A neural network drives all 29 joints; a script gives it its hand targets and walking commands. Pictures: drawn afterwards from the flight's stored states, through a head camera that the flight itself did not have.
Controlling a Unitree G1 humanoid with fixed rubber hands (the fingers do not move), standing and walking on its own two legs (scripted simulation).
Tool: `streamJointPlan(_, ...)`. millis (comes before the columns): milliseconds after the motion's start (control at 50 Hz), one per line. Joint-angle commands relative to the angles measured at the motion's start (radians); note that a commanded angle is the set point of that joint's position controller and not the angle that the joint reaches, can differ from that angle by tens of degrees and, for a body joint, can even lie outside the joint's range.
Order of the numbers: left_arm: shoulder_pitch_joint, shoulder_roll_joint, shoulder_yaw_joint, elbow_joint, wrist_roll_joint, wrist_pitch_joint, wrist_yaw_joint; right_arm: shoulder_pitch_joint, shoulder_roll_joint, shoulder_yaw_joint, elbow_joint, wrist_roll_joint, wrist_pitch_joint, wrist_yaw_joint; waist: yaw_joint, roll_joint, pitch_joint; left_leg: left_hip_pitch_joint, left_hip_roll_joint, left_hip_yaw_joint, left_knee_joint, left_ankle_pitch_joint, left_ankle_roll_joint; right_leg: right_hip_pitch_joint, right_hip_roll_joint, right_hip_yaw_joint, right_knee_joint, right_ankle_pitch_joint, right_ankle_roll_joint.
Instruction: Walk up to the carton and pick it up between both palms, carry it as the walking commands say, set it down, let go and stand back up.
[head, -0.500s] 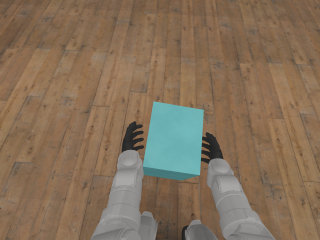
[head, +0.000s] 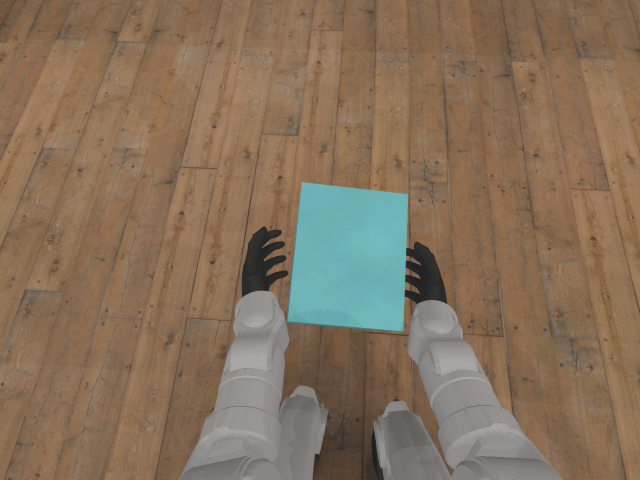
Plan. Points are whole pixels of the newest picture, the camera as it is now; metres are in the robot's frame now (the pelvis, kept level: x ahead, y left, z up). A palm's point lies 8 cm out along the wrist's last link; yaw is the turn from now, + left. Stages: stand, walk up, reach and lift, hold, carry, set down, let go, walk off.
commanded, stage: set down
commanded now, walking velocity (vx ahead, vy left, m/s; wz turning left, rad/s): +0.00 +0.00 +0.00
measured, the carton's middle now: (338, 267) +0.42 +0.04 -0.16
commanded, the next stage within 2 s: none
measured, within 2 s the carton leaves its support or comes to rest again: neither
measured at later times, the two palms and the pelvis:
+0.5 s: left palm (259, 291) +0.37 +0.16 -0.15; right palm (408, 302) +0.37 -0.07 -0.16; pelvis -0.04 -0.01 -0.07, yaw -2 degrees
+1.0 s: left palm (262, 289) +0.40 +0.17 -0.24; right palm (391, 295) +0.41 -0.06 -0.25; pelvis -0.05 +0.01 -0.14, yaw -3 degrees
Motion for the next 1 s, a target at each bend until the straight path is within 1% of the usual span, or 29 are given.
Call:
streamJointPlan(0,-0.353,-0.733,-0.465,0.163,-0.005,0.032,-0.244,-0.666,0.854,0.483,-0.15,0.044,-0.105,0.198,0.069,-0.051,-0.723,0.44,-0.066,0.052,-0.025,0.421,0.006,0.267,0.071,-0.014,-0.065,0.353,0.016)
streamJointPlan(20,-0.348,-0.767,-0.493,0.142,-0.042,0.03,-0.244,-0.657,0.869,0.512,-0.176,0.049,-0.102,0.189,0.022,-0.086,-0.734,0.5,-0.056,0.042,-0.023,0.4,0.018,0.29,0.078,-0.015,-0.072,0.328,0.026)
streamJointPlan(40,-0.382,-0.742,-0.466,0.165,-0.043,0.028,-0.247,-0.738,0.861,0.512,-0.175,0.058,-0.108,0.188,0.07,-0.066,-0.718,0.471,-0.059,0.054,-0.004,0.37,0.02,0.263,0.056,0.001,-0.08,0.285,0.026)
streamJointPlan(60,-0.351,-0.782,-0.484,0.145,-0.064,0.033,-0.251,-0.715,0.857,0.529,-0.23,0.043,-0.1,0.181,0.012,-0.12,-0.809,0.518,-0.06,0.047,0.006,0.398,0.018,0.289,0.088,-0.026,-0.058,0.307,0.029)
streamJointPlan(80,-0.417,-0.725,-0.491,0.117,-0.078,0.032,-0.257,-0.834,0.852,0.568,-0.29,0.098,-0.108,0.177,0.086,-0.089,-0.815,0.464,-0.069,0.064,0.037,0.385,0.021,0.282,0.074,-0.013,-0.031,0.305,0.033)
streamJointPlan(100,-0.452,-0.735,-0.501,0.131,-0.078,0.038,-0.257,-0.809,0.866,0.554,-0.278,0.096,-0.105,0.174,0.033,-0.07,-0.845,0.482,-0.07,0.062,0.054,0.429,0.017,0.275,0.082,-0.019,-0.019,0.365,0.037)
streamJointPlan(120,-0.377,-0.724,-0.431,0.167,-0.049,0.035,-0.252,-0.834,0.851,0.568,-0.305,0.112,-0.107,0.175,0.134,-0.08,-0.839,0.485,-0.059,0.069,0.057,0.41,0.025,0.266,0.072,0.003,-0.016,0.318,0.037)
streamJointPlan(140,-0.498,-0.704,-0.452,0.16,-0.065,0.035,-0.254,-0.798,0.834,0.492,-0.19,0.075,-0.1,0.171,0.013,-0.094,-0.744,0.424,-0.058,0.051,0.055,0.349,0.022,0.18,0.091,-0.03,0.006,0.271,0.034)
streamJointPlan(160,-0.466,-0.72,-0.423,0.2,-0.04,0.047,-0.254,-0.764,0.811,0.465,-0.13,0.045,-0.091,0.171,0.076,-0.022,-0.677,0.382,-0.059,0.062,0.043,0.33,0.012,0.162,0.069,-0.013,-0.002,0.24,0.019)
streamJointPlan(200,-0.51,-0.743,-0.473,0.142,-0.083,0.043,-0.265,-0.757,0.824,0.481,-0.165,0.044,-0.095,0.157,0.026,-0.039,-0.78,0.386,-0.051,0.069,0.086,0.343,0.009,0.231,0.066,-0.001,0.015,0.281,0.025)
streamJointPlan(220,-0.507,-0.727,-0.45,0.161,-0.061,0.05,-0.272,-0.824,0.859,0.494,-0.198,0.064,-0.093,0.162,0.072,-0.051,-0.8,0.393,-0.063,0.082,0.094,0.353,0.01,0.209,0.076,-0.007,0.013,0.284,0.033)
streamJointPlan(340,-0.619,-0.736,-0.461,0.118,-0.09,0.063,-0.278,-0.924,0.841,0.479,-0.211,0.076,-0.077,0.162,0.044,-0.05,-0.896,0.341,-0.074,0.102,0.18,0.338,0.008,0.154,0.101,-0.04,0.112,0.273,0.033)
streamJointPlan(400,-0.606,-0.714,-0.387,0.27,-0.028,0.099,-0.284,-0.998,0.839,0.409,-0.113,0.064,-0.056,0.174,0.089,-0.043,-0.693,0.288,-0.065,0.089,0.145,0.181,0.022,-0.017,0.092,-0.059,0.097,0.091,0.033)
streamJointPlan(420,-0.674,-0.754,-0.396,0.214,-0.046,0.106,-0.283,-1.014,0.819,0.405,-0.154,0.042,-0.047,0.175,0.026,-0.034,-0.738,0.294,-0.06,0.095,0.168,0.126,0.012,0.052,0.098,-0.052,0.089,0.03,0.016)
streamJointPlan(460,-0.781,-0.737,-0.421,0.135,-0.079,0.1,-0.282,-1.059,0.804,0.371,-0.119,0.046,-0.042,0.177,0.011,-0.034,-0.779,0.252,-0.073,0.1,0.178,0.135,-0.001,0.025,0.112,-0.075,0.144,0.068,0.017)
streamJointPlan(480,-0.687,-0.758,-0.377,0.26,-0.028,0.118,-0.277,-1.087,0.797,0.355,-0.1,0.039,-0.039,0.187,0.056,-0.013,-0.745,0.267,-0.074,0.095,0.17,0.125,0.0,-0.053,0.11,-0.087,0.153,0.034,0.017)
streamJointPlan(500,-0.742,-0.785,-0.38,0.242,-0.044,0.118,-0.272,-1.105,0.786,0.333,-0.107,0.035,-0.044,0.195,0.032,-0.007,-0.771,0.322,-0.064,0.067,0.164,0.081,-0.008,-0.053,0.113,-0.087,0.166,0.003,0.012)
streamJointPlan(520,-0.778,-0.754,-0.348,0.253,-0.027,0.128,-0.271,-1.148,0.791,0.343,-0.089,0.073,-0.033,0.208,0.112,0.036,-0.77,0.295,-0.066,0.111,0.19,0.071,-0.016,-0.07,0.108,-0.069,0.172,-0.016,0.0)
streamJointPlan(540,-0.808,-0.776,-0.395,0.198,-0.06,0.121,-0.267,-1.174,0.802,0.335,-0.104,0.071,-0.038,0.208,0.024,-0.034,-0.805,0.303,-0.064,0.077,0.198,0.098,-0.005,-0.078,0.115,-0.104,0.19,0.015,0.015)
streamJointPlan(560,-0.83,-0.788,-0.397,0.147,-0.065,0.122,-0.26,-1.162,0.81,0.356,-0.149,0.089,-0.04,0.216,0.085,0.068,-0.933,0.389,-0.066,0.109,0.214,0.174,-0.027,-0.05,0.114,-0.079,0.207,0.07,0.003)
streamJointPlan(580,-0.865,-0.808,-0.431,0.173,-0.087,0.125,-0.265,-1.185,0.819,0.364,-0.139,0.083,-0.034,0.209,0.02,0.016,-0.919,0.364,-0.063,0.082,0.223,0.135,-0.016,-0.05,0.115,-0.099,0.22,0.052,0.013)
streamJointPlan(600,-0.812,-0.781,-0.372,0.235,-0.042,0.136,-0.261,-1.209,0.796,0.331,-0.1,0.069,-0.023,0.218,0.077,0.016,-0.847,0.307,-0.071,0.101,0.23,0.108,-0.016,-0.112,0.105,-0.098,0.222,0.012,0.011)
streamJointPlan(620,-0.755,-0.795,-0.366,0.313,-0.02,0.157,-0.266,-1.202,0.787,0.308,-0.072,0.061,-0.016,0.22,0.034,0.013,-0.752,0.298,-0.066,0.064,0.196,0.071,-0.009,-0.199,0.112,-0.13,0.232,-0.011,0.026)
streamJointPlan(680,-0.834,-0.78,-0.369,0.222,-0.039,0.152,-0.259,-1.211,0.789,0.302,-0.085,0.067,-0.007,0.233,0.025,0.034,-0.864,0.342,-0.056,0.064,0.23,0.07,-0.02,-0.193,0.116,-0.14,0.292,0.014,0.023)
streamJointPlan(780,-0.825,-0.811,-0.373,0.217,-0.043,0.164,-0.266,-1.261,0.799,0.337,-0.177,0.08,-0.007,0.236,0.023,-0.01,-0.978,0.334,-0.058,0.088,0.294,0.15,-0.016,-0.188,0.124,-0.137,0.31,0.053,0.026)
streamJointPlan(800,-0.834,-0.816,-0.405,0.184,-0.051,0.162,-0.265,-1.234,0.776,0.326,-0.121,0.075,-0.004,0.241,0.049,0.061,-0.948,0.31,-0.065,0.089,0.299,0.18,-0.038,-0.228,0.115,-0.136,0.329,0.061,0.016)
streamJointPlan(840,-0.891,-0.791,-0.409,0.203,-0.037,0.158,-0.256,-1.237,0.803,0.329,-0.073,0.074,-0.003,0.237,0.052,0.044,-0.911,0.249,-0.071,0.096,0.316,0.179,-0.028,-0.274,0.117,-0.148,0.343,0.058,0.024)
streamJointPlan(920,-0.913,-0.805,-0.45,0.163,-0.079,0.153,-0.261,-1.181,0.787,0.309,-0.064,0.071,-0.007,0.236,-0.021,0.089,-0.931,0.28,-0.065,0.089,0.333,0.197,-0.038,-0.319,0.129,-0.144,0.368,0.073,0.01)
streamJointPlan(980,-0.881,-0.785,-0.39,0.246,-0.064,0.16,-0.26,-1.281,0.749,0.33,-0.109,0.087,-0.012,0.235,0.022,0.058,-0.88,0.218,-0.068,0.095,0.377,0.237,-0.024,-0.324,0.117,-0.137,0.375,0.067,0.014)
